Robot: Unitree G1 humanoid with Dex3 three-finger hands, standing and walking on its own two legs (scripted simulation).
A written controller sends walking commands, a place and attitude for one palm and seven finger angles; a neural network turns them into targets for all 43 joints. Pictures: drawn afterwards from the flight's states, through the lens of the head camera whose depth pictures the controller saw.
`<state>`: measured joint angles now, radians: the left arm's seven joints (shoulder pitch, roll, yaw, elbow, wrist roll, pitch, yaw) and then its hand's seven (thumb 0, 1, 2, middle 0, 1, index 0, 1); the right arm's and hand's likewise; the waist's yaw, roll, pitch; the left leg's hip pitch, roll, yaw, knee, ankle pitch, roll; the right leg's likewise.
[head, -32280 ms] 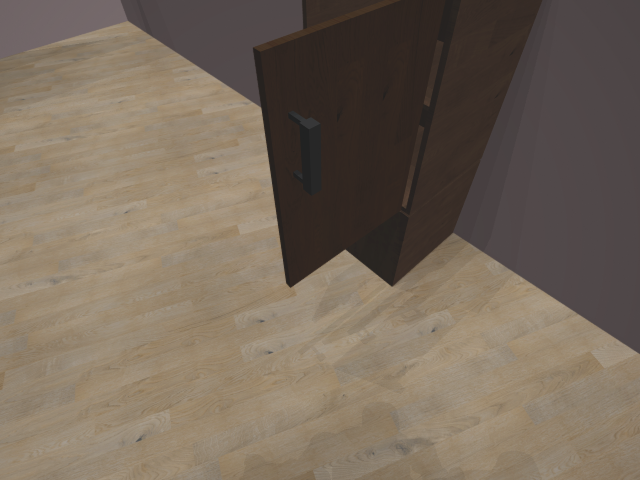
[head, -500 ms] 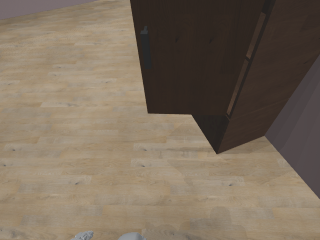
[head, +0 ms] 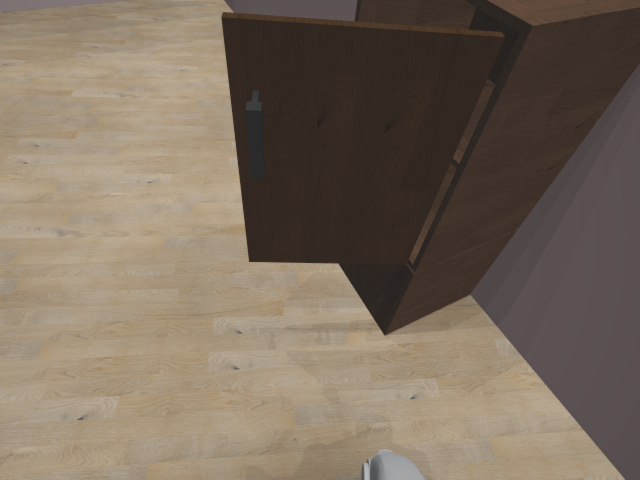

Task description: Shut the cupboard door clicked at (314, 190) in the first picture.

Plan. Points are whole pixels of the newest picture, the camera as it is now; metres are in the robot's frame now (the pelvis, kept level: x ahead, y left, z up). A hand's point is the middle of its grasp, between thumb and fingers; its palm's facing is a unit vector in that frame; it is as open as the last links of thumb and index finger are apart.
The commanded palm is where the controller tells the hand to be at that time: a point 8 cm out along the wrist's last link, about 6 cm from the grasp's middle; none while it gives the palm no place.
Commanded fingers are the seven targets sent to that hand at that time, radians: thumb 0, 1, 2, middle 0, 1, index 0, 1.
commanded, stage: take the last steps up to it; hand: left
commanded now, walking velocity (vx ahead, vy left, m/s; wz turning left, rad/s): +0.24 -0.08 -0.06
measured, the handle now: (256, 135) +0.63 +0.13 +0.06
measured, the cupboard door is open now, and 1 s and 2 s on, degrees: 65 65 65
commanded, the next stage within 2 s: come to a stop and stand still in 0.24 s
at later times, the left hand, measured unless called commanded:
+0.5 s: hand (248, 450) +0.19 +0.10 -0.19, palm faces +0.04 -0.98 -0.17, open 7.3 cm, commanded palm none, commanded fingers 0.00 0.90 0.90 -0.20 -0.30 -0.20 -0.30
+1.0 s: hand (230, 454) +0.18 +0.13 -0.17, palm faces -0.04 -0.96 -0.29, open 7.4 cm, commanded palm none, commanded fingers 0.00 0.90 0.90 -0.20 -0.30 -0.20 -0.30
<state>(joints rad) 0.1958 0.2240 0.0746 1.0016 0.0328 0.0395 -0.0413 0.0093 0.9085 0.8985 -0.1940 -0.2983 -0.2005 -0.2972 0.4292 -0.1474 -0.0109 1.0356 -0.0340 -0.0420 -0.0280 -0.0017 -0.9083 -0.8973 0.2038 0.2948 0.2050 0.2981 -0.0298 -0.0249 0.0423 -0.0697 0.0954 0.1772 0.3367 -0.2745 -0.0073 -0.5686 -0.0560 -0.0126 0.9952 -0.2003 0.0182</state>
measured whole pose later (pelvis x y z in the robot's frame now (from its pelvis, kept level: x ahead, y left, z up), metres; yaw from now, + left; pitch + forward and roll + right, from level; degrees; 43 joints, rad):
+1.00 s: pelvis +0.15 -0.07 -0.01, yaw -4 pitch +1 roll +1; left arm 0.31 0.18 0.01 0.93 0.04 -0.01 0.06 0.01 0.90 0.90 -0.20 -0.30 -0.20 -0.30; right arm 0.13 -0.22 -0.06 0.89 0.01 0.05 -0.01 0.00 -0.91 -0.90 0.20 0.29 0.20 0.30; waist 0.02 0.02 0.06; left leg -0.33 -0.02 0.02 0.79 -0.42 0.00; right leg -0.25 0.00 0.00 0.53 -0.29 -0.02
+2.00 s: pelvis +0.17 -0.02 -0.01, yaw -3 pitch +0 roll -1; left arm 0.24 0.20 -0.02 1.04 0.02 0.00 0.04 0.01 0.91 0.90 -0.20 -0.30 -0.20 -0.30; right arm 0.18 -0.19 0.02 1.05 0.00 -0.02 -0.02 0.00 -0.91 -0.90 0.20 0.29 0.20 0.30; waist 0.01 -0.03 0.04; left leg -0.15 -0.07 0.05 0.46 -0.31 0.09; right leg -0.17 -0.03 0.04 0.46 -0.29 0.05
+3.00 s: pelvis +0.17 -0.03 -0.01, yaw -2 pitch -1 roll +0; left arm 0.25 0.21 -0.01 1.07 0.01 0.00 0.04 0.01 0.91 0.90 -0.20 -0.30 -0.20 -0.30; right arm 0.21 -0.18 0.02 1.12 0.00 -0.02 -0.03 0.00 -0.91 -0.90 0.20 0.29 0.20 0.30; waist 0.01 -0.03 0.05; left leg -0.10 -0.07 0.03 0.41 -0.28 0.08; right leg -0.12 -0.03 0.02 0.41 -0.27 0.04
